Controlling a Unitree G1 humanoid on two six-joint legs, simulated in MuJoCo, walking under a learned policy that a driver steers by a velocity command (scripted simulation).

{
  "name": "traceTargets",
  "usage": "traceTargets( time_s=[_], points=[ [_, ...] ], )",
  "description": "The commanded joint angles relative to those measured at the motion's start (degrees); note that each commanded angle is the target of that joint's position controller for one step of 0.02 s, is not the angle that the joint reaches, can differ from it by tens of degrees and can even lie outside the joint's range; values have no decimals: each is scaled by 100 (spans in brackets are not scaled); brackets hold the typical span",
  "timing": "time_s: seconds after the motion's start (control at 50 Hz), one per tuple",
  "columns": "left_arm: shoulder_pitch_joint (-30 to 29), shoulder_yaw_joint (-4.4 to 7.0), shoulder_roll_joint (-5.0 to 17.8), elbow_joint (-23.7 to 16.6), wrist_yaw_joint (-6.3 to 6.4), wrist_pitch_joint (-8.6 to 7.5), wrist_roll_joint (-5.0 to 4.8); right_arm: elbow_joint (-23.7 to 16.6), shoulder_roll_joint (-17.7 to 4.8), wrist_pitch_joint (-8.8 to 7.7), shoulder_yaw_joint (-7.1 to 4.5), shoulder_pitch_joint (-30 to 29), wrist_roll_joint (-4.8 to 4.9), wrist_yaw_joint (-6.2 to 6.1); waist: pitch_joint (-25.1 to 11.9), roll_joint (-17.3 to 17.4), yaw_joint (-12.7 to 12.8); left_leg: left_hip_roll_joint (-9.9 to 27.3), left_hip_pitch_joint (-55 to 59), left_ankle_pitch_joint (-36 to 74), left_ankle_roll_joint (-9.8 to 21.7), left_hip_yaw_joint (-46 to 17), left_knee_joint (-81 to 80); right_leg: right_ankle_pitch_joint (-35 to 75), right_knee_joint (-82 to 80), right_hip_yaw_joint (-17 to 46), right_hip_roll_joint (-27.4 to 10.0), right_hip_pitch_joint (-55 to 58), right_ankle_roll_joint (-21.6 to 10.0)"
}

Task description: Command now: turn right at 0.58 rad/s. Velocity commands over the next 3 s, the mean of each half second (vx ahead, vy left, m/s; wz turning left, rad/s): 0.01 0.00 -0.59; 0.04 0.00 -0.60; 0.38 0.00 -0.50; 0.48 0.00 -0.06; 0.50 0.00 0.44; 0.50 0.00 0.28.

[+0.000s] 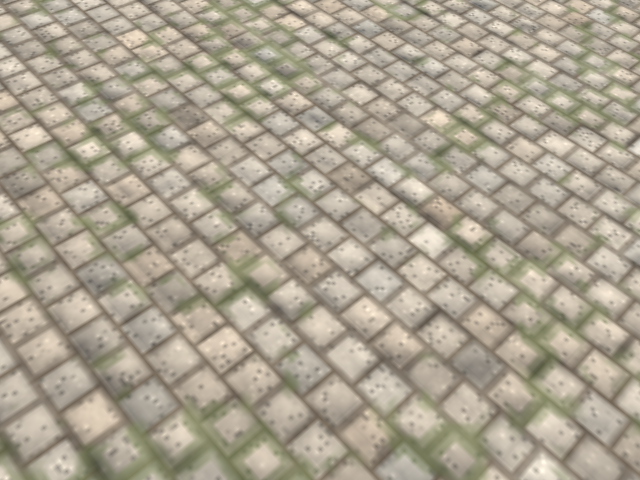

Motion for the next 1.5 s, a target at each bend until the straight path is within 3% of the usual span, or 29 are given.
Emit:
traceTargets(
  time_s=[0.02, 0.14, 0.2, 0.22, 0.24, 0.26, 0.28, 0.32, 0.36, 0.4, 0.6, 0.68, 0.7, 0.72, 0.74, 0.76, 0.78, 0.82, 0.98, 1.1, 1.12, 1.14, 1.16, 1.18, 1.2, 1.24, 1.28, 1.4, 1.5],
  points=[
    [-251, 28, 185, -542, -21, -29, -43, -380, -878, 8, -242, -92, 3, -64, -346, 1257, -124, 1249, 1133, 2062, 1119, -799, -746, 164, -246, -279, -324, -598, 223],
    [-380, -17, 187, -762, -192, -23, -8, -332, -1254, 68, -417, -84, 111, 20, -583, 1462, -227, 1563, 1028, 2208, 1179, -421, -622, 79, -1964, -792, -529, 666, 13],
    [-27, 43, 205, -681, -263, 7, -12, -283, -1270, 48, -443, -233, 269, 50, -576, 1369, 46, 1565, 840, 1989, 900, -200, -176, 924, -3374, -1010, -418, 1438, -354],
    [208, 97, 283, -590, -239, 5, 0, -190, -1115, 28, -409, -66, 294, 58, -623, 1148, 127, 1408, 496, 1592, 599, 43, 228, 1460, -3960, -946, -307, 2067, -548],
    [444, 219, 662, -574, -176, -13, -7, -126, -848, 8, -345, 195, 169, 91, -723, 172, 113, 1003, -460, 434, 71, 582, 1304, 2858, -4273, 14, -879, 3071, -851],
    [433, 322, 1341, -731, -85, -43, 35, -442, -446, 0, -173, 78, -181, 126, -717, -1735, -62, 189, -2193, -2642, -505, 774, 3051, 5185, -4043, 2060, -2400, 3722, -1802],
    [576, 260, 1136, -771, -157, -185, 281, -578, -777, -34, -272, -518, -35, 61, -1117, -1206, 514, -30, -2393, -2781, -502, -163, 3966, 4527, -4315, 2431, -2724, 3220, -2573],
    [5, 153, 819, -697, -126, -326, 169, -490, -968, 9, -368, -592, 113, -17, -585, -502, 205, 135, -2470, -1780, -372, -403, 4110, 3247, -4437, 1588, -2025, 2791, -1988],
    [-386, 44, 606, -749, -50, -289, 31, -387, -964, 51, -400, -388, 29, -71, -499, -487, 20, 92, -2196, -1141, -450, -417, 3989, 3162, -4445, 1292, -1698, 2431, -1740],
    [-392, 10, 554, -751, 3, -261, 92, -350, -860, 23, -387, -231, 55, -30, -645, -508, -41, -54, -1935, -801, -502, -374, 3890, 3167, -4451, 1216, -1557, 2344, -1753],
    [-358, 95, 782, -698, -26, -176, 52, -507, -729, -109, -313, -489, 144, 118, -539, -639, 175, -391, -951, -927, -437, -540, 1447, 2262, -4248, 2210, -1401, 2108, -1767],
    [-613, 76, 723, -733, -26, -118, -65, -431, -716, -206, -350, -84, 158, 197, -644, -617, -112, -450, 18, -88, -235, -451, -232, 2535, -3850, 2468, -1103, 2054, -1457],
    [-539, 40, 590, -737, 0, -115, -75, -393, -873, -213, -401, 65, 112, 180, -729, -421, -133, -68, 646, 557, -84, -637, -623, 1937, -3580, 2294, -872, 1687, -1184],
    [-194, -42, 263, -710, -6, -123, 8, -462, -1238, -174, -464, 106, 18, 139, -937, 744, 82, 1126, 1320, 1349, 371, -1663, -765, 164, -2423, 1505, -288, 1015, -815],
    [-280, 57, 509, -845, 13, -179, -56, -437, -1474, -147, -505, 30, -158, 163, -519, 2023, 139, 1995, 1021, 2122, 1374, -2963, -979, -1427, -1353, 503, 419, -83, -480],
    [-71, 204, 945, -693, 21, -208, 46, -577, -1162, -167, -424, -194, -115, 147, -480, 1431, 165, 2178, 844, 2049, 1637, -2805, -961, -1282, -159, 539, -32, -151, -246],
    [2, 266, 1018, -546, 7, -178, -5, -636, -886, -160, -340, -435, -69, 108, -402, 1106, 244, 1825, 691, 1819, 1409, -2202, -888, -889, 269, 455, -107, -136, -148],
    [133, 225, 726, -383, 26, -50, -11, -686, -748, -127, -283, -644, 70, 51, -224, 944, 233, 1344, 727, 1475, 1122, -1436, -823, -276, 707, 300, -193, -328, 72],
    [-652, -57, 209, -845, -204, -172, -6, -477, -1214, -51, -429, 161, 128, -6, -321, 1270, -391, 1497, 1315, -970, 1165, -938, -1472, -12, -1347, -557, -732, -186, 9],
    [272, -41, 178, -454, -337, -286, -44, -364, -1247, -159, -443, -88, 348, 208, -160, 1022, 194, 1417, 152, -1338, 876, -127, -1030, 696, -3419, -1203, -505, 1952, -616],
    [794, 25, 276, -219, -307, -299, -58, -322, -1013, -170, -372, -10, 317, 222, -293, 743, 383, 1208, -322, -1349, 704, 190, -397, 629, -3621, -1252, -308, 2793, -732],
    [1580, 168, 592, -18, -258, -325, -96, -384, -637, -198, -243, -109, 194, 255, -490, -136, 711, 786, -1195, -1212, 324, 779, 1353, 345, -3992, -283, -775, 3858, -1023],
    [1828, 295, 1486, -189, -208, -429, -57, -895, -247, -295, -102, -391, -22, 283, -515, -1759, 583, -86, -3258, -2380, -148, 736, 3628, -161, -4601, 2889, -2322, 4569, -1997],
    [1702, 219, 1205, -299, -282, -603, 22, -1030, -695, -454, -197, -774, 233, 284, -478, -1010, 814, -129, -3998, -2239, -64, -296, 4256, -1326, -5339, 3891, -2699, 4250, -2632],
    [1402, 73, 814, -297, -297, -713, 50, -1009, -991, -553, -270, -846, 395, 327, 80, -753, 618, 149, -4118, -1633, 92, -429, 4215, -1397, -5478, 3446, -2582, 3933, -2450],
    [914, -90, 427, -357, -258, -747, 23, -752, -1041, -634, -301, -596, 148, 341, 373, -404, 318, 380, -3683, -601, 81, -381, 3628, -170, -5342, 2315, -2050, 3427, -2032],
    [800, -123, 435, -378, -161, -723, 79, -669, -973, -655, -304, -547, 43, 376, 291, -433, 191, 286, -3128, 118, -75, -263, 3107, 956, -5411, 1674, -1682, 3127, -1843],
    [1241, -133, 484, 38, -3, -734, 57, -702, -455, -612, -68, -1353, 153, 482, 329, -359, 502, -76, -2143, 1826, -283, 77, 1003, 2286, -5438, 571, -1284, 2621, -1500],
    [1533, -114, 535, 404, -4, -726, -14, -864, -558, -670, -67, -1800, 221, 607, 571, -337, 558, -113, -2029, 1829, 38, -34, 196, 2562, -5276, 747, -1661, 3135, -1461]
  ],
)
